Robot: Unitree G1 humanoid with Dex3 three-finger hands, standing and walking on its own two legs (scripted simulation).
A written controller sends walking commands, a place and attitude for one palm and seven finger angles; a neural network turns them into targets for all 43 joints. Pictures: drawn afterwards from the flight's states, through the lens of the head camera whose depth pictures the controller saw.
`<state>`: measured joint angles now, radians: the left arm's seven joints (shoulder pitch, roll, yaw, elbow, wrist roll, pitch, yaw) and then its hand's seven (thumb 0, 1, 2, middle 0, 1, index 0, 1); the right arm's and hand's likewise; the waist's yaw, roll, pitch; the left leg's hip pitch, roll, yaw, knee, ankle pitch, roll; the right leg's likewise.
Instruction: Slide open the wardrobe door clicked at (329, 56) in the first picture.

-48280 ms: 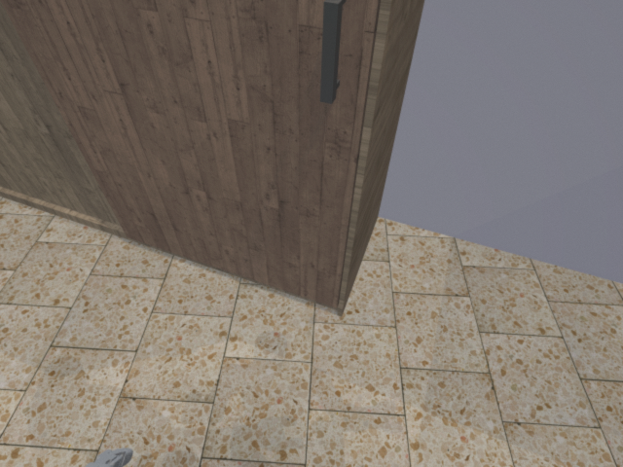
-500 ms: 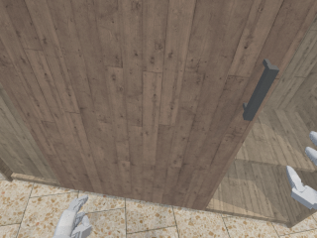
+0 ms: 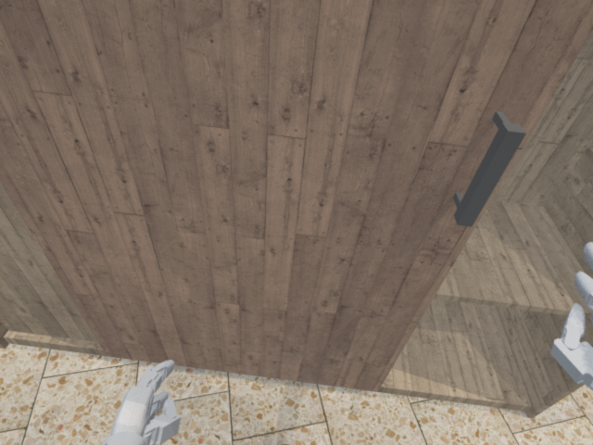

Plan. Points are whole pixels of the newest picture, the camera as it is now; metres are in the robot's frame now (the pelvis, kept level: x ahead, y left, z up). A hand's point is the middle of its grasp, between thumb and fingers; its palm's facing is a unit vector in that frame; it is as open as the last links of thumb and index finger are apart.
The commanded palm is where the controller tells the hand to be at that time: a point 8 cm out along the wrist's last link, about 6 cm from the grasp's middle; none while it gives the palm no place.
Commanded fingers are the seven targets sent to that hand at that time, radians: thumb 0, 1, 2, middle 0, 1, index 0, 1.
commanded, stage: step back with the hand held close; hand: right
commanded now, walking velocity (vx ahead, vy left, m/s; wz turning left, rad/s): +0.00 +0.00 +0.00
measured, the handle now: (481, 170) +0.45 -0.28 +0.18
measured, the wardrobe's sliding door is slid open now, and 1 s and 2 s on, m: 0.52 0.52 0.52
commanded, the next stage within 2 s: stop stepping back and stand still in 1.06 s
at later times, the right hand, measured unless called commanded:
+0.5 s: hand out of the picture +0.16 -0.30 +0.16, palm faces +0.34 +0.80 -0.50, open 7.4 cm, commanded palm +0.10 -0.34 +0.17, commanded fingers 0.00 -0.90 -0.90 0.20 0.30 0.20 0.30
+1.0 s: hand out of the picture +0.08 -0.39 +0.17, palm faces +0.48 +0.80 -0.36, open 7.4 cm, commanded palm -0.01 -0.42 +0.17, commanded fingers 0.00 -0.90 -0.90 0.20 0.30 0.20 0.30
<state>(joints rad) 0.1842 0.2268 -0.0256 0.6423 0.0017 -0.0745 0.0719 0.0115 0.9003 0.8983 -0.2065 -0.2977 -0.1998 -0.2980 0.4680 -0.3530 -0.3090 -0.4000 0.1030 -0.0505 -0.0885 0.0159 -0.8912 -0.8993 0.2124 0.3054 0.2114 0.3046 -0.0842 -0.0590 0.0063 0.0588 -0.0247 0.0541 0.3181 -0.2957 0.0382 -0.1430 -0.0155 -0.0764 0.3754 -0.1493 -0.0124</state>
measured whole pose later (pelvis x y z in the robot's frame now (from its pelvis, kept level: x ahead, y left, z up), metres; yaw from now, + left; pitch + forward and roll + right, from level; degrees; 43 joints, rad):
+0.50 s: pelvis -0.05 -0.04 -0.01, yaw +2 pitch +0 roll +2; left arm 0.19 0.24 0.00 0.51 -0.02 0.03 0.09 0.01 0.90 0.90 -0.20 -0.30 -0.20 -0.30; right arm 0.55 -0.48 -0.42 -0.52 0.08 -0.13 -0.12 0.02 -0.89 -0.90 0.22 0.30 0.22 0.30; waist -0.01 -0.02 0.02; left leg -0.18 -0.01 0.03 0.45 -0.27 -0.02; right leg -0.36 -0.02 -0.11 0.47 -0.12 -0.07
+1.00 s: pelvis -0.13 -0.11 -0.01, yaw -3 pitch +0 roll +7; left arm 0.18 0.19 0.00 0.59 0.00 -0.11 0.05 0.01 0.90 0.90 -0.21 -0.30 -0.20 -0.30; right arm 0.37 -0.44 -0.40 -0.47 0.06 -0.19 -0.13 0.02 -0.89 -0.90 0.21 0.30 0.21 0.30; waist -0.02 -0.04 0.02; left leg -0.25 -0.13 0.03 0.82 -0.50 0.04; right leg -0.41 0.01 -0.08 0.31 0.01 -0.04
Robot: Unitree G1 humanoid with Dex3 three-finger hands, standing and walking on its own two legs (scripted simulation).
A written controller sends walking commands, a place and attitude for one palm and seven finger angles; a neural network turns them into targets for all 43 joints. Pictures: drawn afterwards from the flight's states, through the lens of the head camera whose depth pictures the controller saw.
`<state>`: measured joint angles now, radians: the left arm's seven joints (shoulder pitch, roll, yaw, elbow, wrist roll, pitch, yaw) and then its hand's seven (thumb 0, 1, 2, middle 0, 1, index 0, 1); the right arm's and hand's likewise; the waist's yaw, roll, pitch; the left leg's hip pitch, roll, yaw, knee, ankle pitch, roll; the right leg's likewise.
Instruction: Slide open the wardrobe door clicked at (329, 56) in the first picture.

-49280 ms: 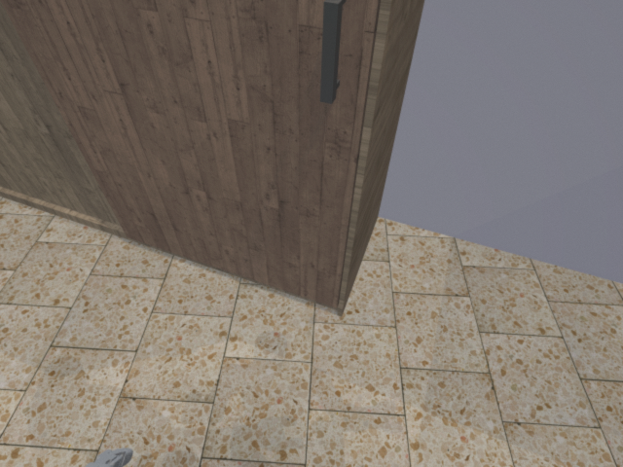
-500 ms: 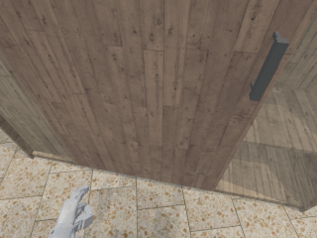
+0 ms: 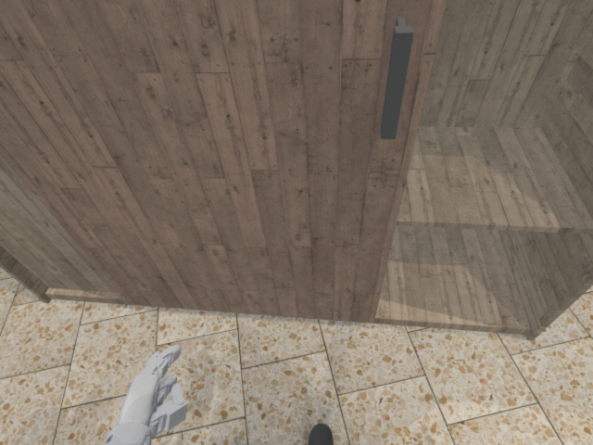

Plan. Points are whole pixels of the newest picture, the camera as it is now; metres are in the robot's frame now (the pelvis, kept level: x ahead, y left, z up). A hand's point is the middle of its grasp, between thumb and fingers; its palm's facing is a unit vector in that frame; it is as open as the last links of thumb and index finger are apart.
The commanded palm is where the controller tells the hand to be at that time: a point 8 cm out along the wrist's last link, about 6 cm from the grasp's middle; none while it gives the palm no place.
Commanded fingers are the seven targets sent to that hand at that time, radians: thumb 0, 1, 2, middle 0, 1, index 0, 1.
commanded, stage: step back with the hand held close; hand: right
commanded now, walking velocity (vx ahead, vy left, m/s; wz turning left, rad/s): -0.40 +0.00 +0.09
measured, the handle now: (393, 80) +0.60 -0.14 +0.19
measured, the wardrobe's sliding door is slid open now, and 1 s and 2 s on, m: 0.52 0.52 0.52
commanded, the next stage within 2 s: stop stepping back and stand still in 0.06 s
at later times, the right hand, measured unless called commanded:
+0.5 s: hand out of the picture +0.12 -0.33 +0.19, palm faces +0.18 +0.86 -0.47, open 7.4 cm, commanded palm +0.08 -0.39 +0.18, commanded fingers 0.00 -0.90 -0.90 0.20 0.30 0.20 0.30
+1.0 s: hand out of the picture +0.10 -0.40 +0.20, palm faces +0.33 +0.75 -0.57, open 7.4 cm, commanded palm +0.05 -0.44 +0.18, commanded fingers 0.00 -0.90 -0.90 0.20 0.30 0.20 0.30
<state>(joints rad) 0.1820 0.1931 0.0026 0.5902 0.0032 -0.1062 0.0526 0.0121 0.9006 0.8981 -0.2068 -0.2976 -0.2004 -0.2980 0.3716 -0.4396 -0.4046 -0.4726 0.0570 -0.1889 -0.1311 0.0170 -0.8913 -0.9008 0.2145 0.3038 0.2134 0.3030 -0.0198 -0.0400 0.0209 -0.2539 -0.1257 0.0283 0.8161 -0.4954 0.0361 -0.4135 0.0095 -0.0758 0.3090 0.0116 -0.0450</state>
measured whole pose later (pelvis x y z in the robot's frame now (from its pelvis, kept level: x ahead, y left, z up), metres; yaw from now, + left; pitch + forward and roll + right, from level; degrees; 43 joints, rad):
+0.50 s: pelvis -0.09 -0.11 +0.02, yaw +7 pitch +0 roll +6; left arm 0.33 0.14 0.00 0.62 0.02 -0.11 0.02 0.01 0.90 0.90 -0.21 -0.30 -0.20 -0.30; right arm 0.69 -0.51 -0.41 -0.72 0.05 -0.14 -0.13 0.02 -0.89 -0.90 0.21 0.30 0.21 0.30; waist 0.02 0.01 -0.01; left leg -0.18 -0.13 0.14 0.60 -0.52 0.05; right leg -0.31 0.00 -0.01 0.24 -0.19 0.08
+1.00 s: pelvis -0.12 -0.16 -0.01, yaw +6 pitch +0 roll +1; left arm 0.28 0.14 -0.02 0.60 0.01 -0.11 0.02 0.01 0.90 0.90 -0.21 -0.30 -0.20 -0.30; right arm 0.58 -0.55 -0.52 -0.62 0.05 -0.21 -0.14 0.01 -0.89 -0.90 0.21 0.30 0.21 0.30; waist -0.02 -0.01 0.01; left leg -0.28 -0.03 0.08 0.57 -0.31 0.05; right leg -0.39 -0.09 0.00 0.77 -0.44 0.02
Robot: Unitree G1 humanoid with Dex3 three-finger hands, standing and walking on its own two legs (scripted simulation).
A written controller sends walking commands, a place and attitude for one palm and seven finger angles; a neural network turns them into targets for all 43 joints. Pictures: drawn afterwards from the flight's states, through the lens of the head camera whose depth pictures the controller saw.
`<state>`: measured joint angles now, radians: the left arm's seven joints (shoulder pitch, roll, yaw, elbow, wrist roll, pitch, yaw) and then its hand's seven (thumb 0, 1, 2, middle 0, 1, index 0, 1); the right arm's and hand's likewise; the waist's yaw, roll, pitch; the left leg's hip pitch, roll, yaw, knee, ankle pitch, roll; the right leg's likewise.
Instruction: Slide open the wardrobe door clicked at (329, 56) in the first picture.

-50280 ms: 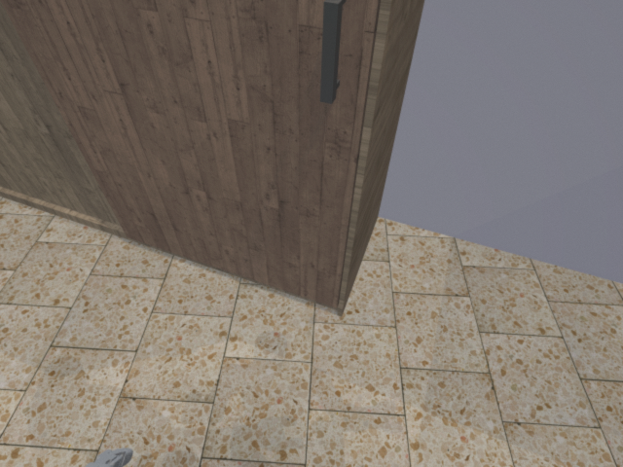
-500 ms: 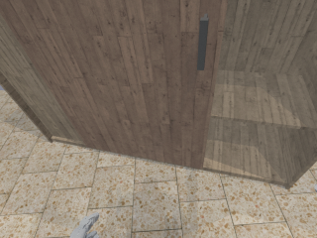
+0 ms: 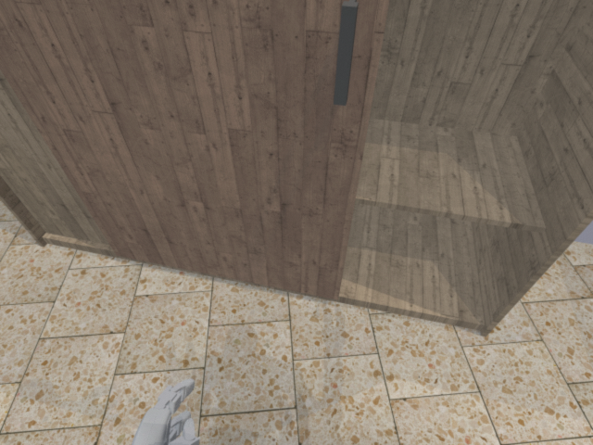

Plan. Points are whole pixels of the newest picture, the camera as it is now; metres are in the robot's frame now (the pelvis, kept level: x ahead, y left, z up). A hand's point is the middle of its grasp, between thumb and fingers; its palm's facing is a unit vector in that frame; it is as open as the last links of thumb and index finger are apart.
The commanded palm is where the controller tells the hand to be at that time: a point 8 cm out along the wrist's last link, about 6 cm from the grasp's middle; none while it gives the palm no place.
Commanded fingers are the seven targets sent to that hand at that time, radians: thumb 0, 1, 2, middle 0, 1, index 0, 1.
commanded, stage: let the arm hang, fingers relaxed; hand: right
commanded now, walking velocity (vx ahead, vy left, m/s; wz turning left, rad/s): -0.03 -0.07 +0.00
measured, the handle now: (346, 52) +0.71 -0.06 +0.20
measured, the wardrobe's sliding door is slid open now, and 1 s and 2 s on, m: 0.52 0.52 0.52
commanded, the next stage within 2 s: look to check the result in 1.16 s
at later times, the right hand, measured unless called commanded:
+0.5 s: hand out of the picture +0.04 -0.20 -0.16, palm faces +0.11 +0.97 -0.22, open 6.9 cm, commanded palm none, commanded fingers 0.00 -0.90 -0.90 0.20 0.30 0.20 0.30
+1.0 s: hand out of the picture +0.05 -0.22 -0.16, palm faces +0.07 +0.98 -0.20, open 7.3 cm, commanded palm none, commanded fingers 0.00 -0.90 -0.90 0.20 0.30 0.20 0.30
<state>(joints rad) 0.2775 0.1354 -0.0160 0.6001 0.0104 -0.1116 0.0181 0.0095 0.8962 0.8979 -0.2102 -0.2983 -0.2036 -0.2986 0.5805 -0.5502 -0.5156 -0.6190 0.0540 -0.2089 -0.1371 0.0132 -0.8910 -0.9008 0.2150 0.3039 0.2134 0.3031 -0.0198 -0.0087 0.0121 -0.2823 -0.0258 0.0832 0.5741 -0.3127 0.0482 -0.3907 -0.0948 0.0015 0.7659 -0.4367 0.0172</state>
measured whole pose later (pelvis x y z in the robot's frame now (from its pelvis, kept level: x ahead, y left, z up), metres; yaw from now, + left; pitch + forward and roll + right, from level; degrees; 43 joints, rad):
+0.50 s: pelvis +0.02 -0.01 +0.01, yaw -6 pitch +1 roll +0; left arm 0.22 0.20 0.01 0.94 0.03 0.05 0.01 0.01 0.90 0.90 -0.20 -0.30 -0.20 -0.30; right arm 0.28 -0.20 -0.02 0.92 -0.01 0.03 -0.02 -0.05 -1.00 -0.90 0.21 0.30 0.21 0.30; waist 0.00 0.00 0.07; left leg -0.25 0.03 0.12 0.57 -0.33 0.01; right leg -0.33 -0.06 -0.08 0.58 -0.25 0.01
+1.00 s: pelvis +0.03 -0.04 +0.02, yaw -4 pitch -1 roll +0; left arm 0.24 0.17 0.00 1.11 0.02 0.02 0.02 0.00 0.91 0.90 -0.20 -0.30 -0.20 -0.30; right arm 0.23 -0.17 0.00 1.10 -0.01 0.00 -0.03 0.01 -0.93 -0.90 0.20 0.30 0.20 0.30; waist 0.01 0.00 0.04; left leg -0.14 0.06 0.07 0.42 -0.26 -0.03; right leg -0.20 -0.03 -0.14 0.43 -0.21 -0.03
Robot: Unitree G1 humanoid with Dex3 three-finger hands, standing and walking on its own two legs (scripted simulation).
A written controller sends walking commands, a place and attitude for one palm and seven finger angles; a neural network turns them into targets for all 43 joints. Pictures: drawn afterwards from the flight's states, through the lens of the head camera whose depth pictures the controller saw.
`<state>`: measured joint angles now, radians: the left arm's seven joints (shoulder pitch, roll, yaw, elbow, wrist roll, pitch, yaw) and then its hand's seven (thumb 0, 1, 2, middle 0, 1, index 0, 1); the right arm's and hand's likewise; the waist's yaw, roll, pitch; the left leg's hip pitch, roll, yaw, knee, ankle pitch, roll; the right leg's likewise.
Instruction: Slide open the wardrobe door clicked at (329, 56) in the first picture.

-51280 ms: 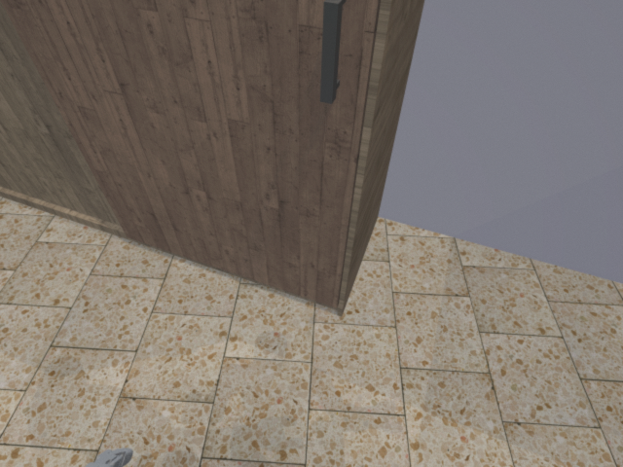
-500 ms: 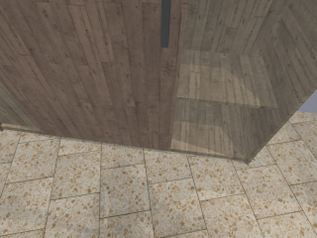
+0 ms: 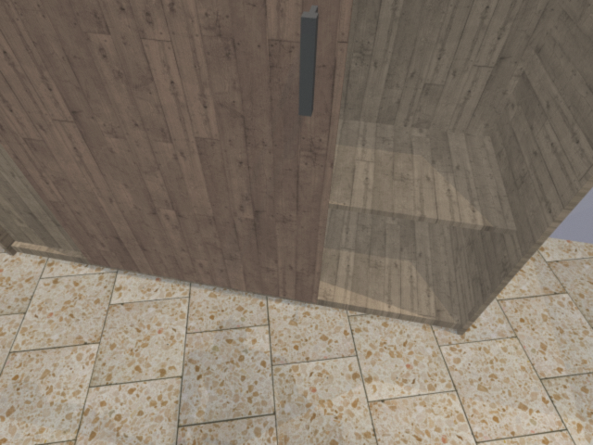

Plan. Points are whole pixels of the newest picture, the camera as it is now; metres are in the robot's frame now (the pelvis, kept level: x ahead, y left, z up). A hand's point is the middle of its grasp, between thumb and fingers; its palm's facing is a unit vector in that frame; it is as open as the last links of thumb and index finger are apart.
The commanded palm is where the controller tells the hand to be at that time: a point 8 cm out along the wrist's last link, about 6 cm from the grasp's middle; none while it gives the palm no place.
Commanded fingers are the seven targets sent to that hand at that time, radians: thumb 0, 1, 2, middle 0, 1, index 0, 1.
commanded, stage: let the arm hang, fingers relaxed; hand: right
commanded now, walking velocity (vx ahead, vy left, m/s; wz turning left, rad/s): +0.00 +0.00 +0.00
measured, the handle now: (309, 62) +0.68 +0.03 +0.19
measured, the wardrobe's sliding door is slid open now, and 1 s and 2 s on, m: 0.52 0.52 0.52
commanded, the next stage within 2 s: look to check the result in 0.16 s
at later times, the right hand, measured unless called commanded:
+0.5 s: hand out of the picture +0.00 -0.19 -0.18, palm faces +0.00 +0.99 -0.17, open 7.3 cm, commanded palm none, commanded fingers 0.00 -0.90 -0.90 0.20 0.30 0.20 0.30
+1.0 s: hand out of the picture +0.01 -0.19 -0.18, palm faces +0.00 +0.98 -0.18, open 7.3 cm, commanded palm none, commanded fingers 0.00 -0.90 -0.90 0.20 0.30 0.20 0.30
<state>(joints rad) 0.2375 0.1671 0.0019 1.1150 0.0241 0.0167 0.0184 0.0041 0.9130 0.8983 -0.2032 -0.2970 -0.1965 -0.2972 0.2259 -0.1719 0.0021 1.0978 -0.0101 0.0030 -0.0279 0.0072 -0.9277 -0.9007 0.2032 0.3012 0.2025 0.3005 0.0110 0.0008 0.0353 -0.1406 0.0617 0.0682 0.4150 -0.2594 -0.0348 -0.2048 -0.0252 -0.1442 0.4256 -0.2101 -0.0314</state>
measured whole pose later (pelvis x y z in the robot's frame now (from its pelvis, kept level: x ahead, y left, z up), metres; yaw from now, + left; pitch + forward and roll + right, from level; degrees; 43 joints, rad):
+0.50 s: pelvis +0.00 -0.02 +0.00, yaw +0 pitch +0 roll +0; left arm 0.24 0.15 0.01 1.13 0.02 0.01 0.02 0.01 0.91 0.90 -0.20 -0.30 -0.20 -0.30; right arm 0.27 -0.15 0.00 1.13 -0.01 0.01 -0.03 0.00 -0.91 -0.90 0.20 0.30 0.20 0.30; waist 0.01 0.01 0.05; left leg -0.14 0.09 0.05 0.41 -0.25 -0.07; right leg -0.20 0.00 -0.16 0.42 -0.22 -0.06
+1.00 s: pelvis +0.01 -0.02 +0.00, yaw +0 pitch +0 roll +0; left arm 0.24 0.16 0.01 1.13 0.02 0.00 0.02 0.01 0.91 0.90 -0.20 -0.30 -0.20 -0.30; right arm 0.25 -0.15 0.00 1.13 -0.01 0.00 -0.03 0.00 -0.91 -0.90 0.20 0.30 0.20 0.30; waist 0.01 0.01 0.05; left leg -0.14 0.10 0.05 0.40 -0.26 -0.07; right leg -0.20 0.01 -0.17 0.41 -0.22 -0.07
